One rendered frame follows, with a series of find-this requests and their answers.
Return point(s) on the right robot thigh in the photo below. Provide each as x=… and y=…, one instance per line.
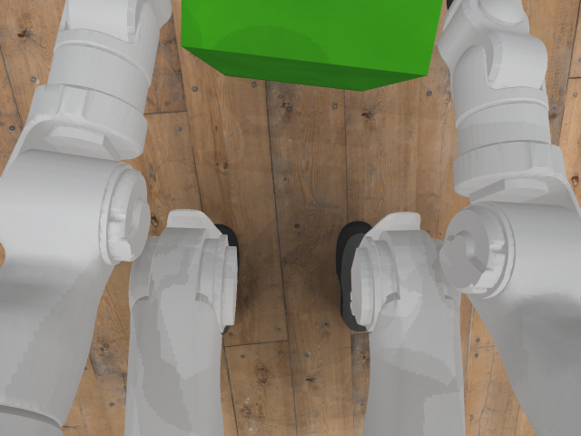
x=416, y=372

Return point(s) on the carton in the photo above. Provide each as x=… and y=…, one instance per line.
x=345, y=44

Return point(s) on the right robot upper arm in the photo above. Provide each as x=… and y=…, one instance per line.
x=520, y=266

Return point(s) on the robot right forearm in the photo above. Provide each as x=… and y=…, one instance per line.
x=497, y=82

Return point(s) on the robot left shin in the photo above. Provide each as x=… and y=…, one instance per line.
x=140, y=275

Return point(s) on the robot left forearm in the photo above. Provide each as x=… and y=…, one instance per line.
x=94, y=99

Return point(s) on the left robot upper arm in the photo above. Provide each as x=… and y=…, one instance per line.
x=65, y=221

